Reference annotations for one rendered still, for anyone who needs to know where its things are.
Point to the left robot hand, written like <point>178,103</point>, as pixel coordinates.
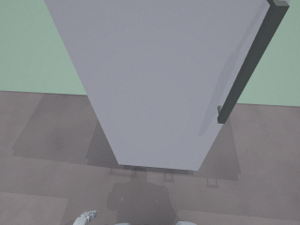
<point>85,218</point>

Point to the handle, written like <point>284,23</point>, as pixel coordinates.
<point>268,28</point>

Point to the fridge door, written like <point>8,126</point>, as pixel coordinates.
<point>155,71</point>

